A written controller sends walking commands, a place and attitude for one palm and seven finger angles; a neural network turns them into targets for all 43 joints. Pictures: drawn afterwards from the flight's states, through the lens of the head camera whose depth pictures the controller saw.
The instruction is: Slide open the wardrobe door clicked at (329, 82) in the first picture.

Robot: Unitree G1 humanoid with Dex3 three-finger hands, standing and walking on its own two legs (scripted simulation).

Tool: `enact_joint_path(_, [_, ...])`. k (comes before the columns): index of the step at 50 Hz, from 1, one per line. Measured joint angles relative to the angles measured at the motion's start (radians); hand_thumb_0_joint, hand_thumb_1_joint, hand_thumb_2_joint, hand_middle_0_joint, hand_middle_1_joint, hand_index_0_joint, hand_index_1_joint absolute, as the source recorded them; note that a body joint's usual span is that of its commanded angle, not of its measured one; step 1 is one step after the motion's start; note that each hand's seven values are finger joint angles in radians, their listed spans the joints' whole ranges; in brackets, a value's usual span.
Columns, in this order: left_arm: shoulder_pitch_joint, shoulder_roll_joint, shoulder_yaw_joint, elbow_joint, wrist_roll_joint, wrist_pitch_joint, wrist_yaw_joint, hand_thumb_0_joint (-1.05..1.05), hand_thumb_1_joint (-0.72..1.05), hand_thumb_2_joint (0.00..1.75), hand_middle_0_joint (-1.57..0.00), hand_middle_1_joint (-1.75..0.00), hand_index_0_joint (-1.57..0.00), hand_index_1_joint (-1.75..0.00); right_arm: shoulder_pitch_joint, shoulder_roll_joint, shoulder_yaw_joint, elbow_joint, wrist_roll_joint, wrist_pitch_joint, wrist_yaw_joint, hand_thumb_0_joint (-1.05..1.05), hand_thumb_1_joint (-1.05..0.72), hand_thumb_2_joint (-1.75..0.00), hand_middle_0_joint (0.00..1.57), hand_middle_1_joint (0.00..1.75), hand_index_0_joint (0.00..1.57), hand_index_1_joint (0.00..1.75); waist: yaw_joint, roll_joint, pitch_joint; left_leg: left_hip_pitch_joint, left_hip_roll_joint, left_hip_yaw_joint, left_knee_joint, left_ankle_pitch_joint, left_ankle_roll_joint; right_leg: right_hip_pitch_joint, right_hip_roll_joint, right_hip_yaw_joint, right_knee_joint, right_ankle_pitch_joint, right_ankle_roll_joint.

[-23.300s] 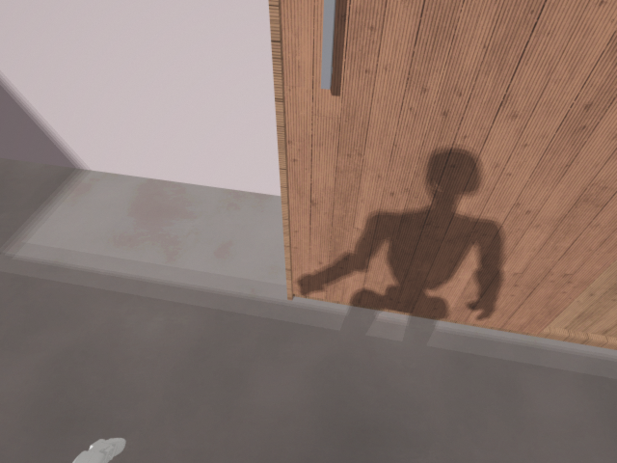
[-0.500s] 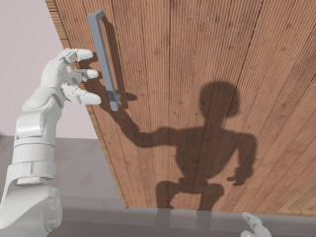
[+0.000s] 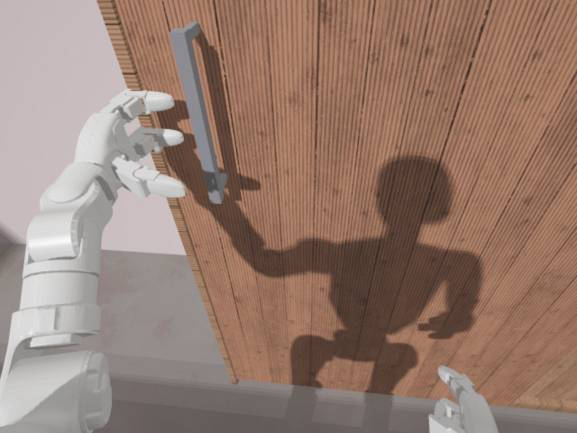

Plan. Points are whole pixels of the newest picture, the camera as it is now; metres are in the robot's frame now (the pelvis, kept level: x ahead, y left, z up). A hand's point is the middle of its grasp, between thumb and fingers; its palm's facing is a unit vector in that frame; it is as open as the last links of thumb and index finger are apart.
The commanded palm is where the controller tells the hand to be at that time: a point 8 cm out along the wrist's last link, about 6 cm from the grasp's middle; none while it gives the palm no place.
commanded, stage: move the hooked fingers beside the handle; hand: left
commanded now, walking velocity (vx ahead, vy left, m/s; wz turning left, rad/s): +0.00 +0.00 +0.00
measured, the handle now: (205, 123) +0.45 +0.15 +0.25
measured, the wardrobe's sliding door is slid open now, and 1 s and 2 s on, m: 0.00 0.00 0.00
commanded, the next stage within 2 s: feel for the door with the fingertips in 0.32 s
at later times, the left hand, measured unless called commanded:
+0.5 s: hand (151, 156) +0.37 +0.20 +0.24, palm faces +0.02 -1.00 -0.03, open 13.9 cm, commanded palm +0.35 +0.24 +0.24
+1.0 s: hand (177, 151) +0.38 +0.17 +0.25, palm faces +0.00 -1.00 -0.02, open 14.0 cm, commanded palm +0.36 +0.22 +0.24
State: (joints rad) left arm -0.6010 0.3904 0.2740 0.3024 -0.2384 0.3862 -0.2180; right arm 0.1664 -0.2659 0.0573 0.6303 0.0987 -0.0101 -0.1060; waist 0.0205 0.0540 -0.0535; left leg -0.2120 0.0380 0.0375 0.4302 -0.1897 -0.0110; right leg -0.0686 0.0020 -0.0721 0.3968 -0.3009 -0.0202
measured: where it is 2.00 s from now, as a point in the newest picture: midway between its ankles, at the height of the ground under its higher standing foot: outside the picture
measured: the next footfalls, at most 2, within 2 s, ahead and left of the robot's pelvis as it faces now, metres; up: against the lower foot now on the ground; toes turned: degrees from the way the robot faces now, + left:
none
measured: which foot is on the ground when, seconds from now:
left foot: down 0.00-1.00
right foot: down 0.00-1.00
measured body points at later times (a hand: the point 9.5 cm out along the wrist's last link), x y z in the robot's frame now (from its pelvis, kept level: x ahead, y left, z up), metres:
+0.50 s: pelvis +0.00 +0.00 +0.00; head -0.03 -0.02 +0.45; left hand +0.36 +0.25 +0.25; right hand +0.17 -0.24 -0.09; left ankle +0.03 +0.13 -0.74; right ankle -0.05 -0.10 -0.74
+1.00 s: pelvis -0.01 +0.00 +0.00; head -0.04 -0.01 +0.45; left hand +0.37 +0.22 +0.25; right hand +0.17 -0.22 -0.08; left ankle +0.03 +0.13 -0.74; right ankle -0.05 -0.10 -0.74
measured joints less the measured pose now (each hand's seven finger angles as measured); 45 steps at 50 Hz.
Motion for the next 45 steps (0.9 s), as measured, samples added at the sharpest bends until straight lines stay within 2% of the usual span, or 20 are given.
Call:
enact_joint_path(7, [-0.020,0.010,-0.004,0.045,0.004,-0.007,-0.002,-0.01,-0.50,0.30,-0.30,-1.20,-0.31,-1.20,0.006,-0.001,-0.002,-0.002,0.000,0.001,0.001,0.01,-0.90,-0.90,0.20,0.30,0.21,0.30,-0.008,0.003,0.004,-0.007,0.000,-0.001,-0.001,0.003,0.000,-0.008,0.000,-0.001,0.002,0.001,-0.001])
enact_joint_path(12, [0.001,0.000,0.013,0.016,-0.002,-0.026,-0.004,-0.01,-0.50,0.30,-0.30,-1.20,-0.31,-1.20,0.023,-0.002,-0.005,0.001,-0.002,0.005,0.005,0.01,-0.90,-0.90,0.20,0.30,0.21,0.30,-0.012,0.004,0.001,0.000,0.001,0.007,-0.007,0.003,0.000,-0.006,0.000,0.008,0.000,0.003,0.000])
enact_joint_path(17, [0.035,0.006,0.032,-0.011,-0.005,-0.017,-0.005,-0.01,-0.50,0.30,-0.30,-1.20,-0.31,-1.20,0.037,-0.003,-0.006,0.001,0.000,0.012,0.010,0.01,-0.90,-0.90,0.20,0.30,0.20,0.30,-0.015,0.006,-0.007,0.007,0.002,0.016,-0.009,0.000,0.001,-0.004,0.000,0.016,0.000,0.002,0.001])
enact_joint_path(26, [0.051,0.010,0.026,-0.040,-0.003,-0.004,-0.004,-0.01,-0.50,0.30,-0.30,-1.20,-0.31,-1.20,0.035,-0.007,-0.008,0.004,0.002,-0.001,0.004,0.01,-0.90,-0.90,0.20,0.30,0.20,0.30,-0.007,0.001,0.004,0.002,0.002,0.008,0.001,0.001,0.002,-0.002,0.001,0.009,0.003,0.003,0.002])
enact_joint_path(31, [0.038,-0.029,-0.016,-0.081,-0.011,-0.004,0.007,-0.01,-0.50,0.30,-0.29,-1.20,-0.30,-1.20,0.020,-0.007,-0.010,0.008,0.002,-0.011,0.004,0.01,-0.90,-0.90,0.20,0.30,0.20,0.30,0.002,0.005,0.007,0.000,-0.003,0.002,0.004,0.004,0.005,-0.001,-0.004,0.003,0.004,0.005,0.005])
enact_joint_path(37, [0.028,-0.073,-0.041,-0.088,-0.009,0.033,0.051,-0.01,-0.50,0.30,-0.30,-1.20,-0.31,-1.20,-0.008,0.010,0.001,0.005,-0.005,-0.002,0.012,0.01,-0.90,-0.90,0.20,0.30,0.20,0.30,0.001,0.006,0.000,0.006,-0.005,0.008,-0.006,0.011,0.007,-0.002,-0.006,0.008,0.004,0.009,0.007])
enact_joint_path(41, [0.036,-0.085,-0.044,-0.104,0.005,0.042,0.082,-0.01,-0.50,0.30,-0.30,-1.20,-0.30,-1.20,-0.013,0.022,0.008,-0.001,-0.009,0.006,0.016,0.01,-0.90,-0.90,0.20,0.30,0.20,0.30,0.002,0.003,-0.001,0.015,-0.004,0.011,-0.012,0.014,0.006,0.006,-0.005,0.012,-0.001,0.012,0.006])
enact_joint_path(45, [0.005,-0.081,-0.059,-0.065,0.010,0.046,0.086,-0.01,-0.50,0.30,-0.30,-1.20,-0.30,-1.20,-0.016,0.026,0.015,0.008,-0.010,0.011,0.009,0.01,-0.90,-0.90,0.20,0.30,0.21,0.30,0.002,-0.002,0.005,0.016,-0.003,0.004,-0.011,0.015,0.005,0.012,-0.003,0.006,-0.005,0.015,0.005])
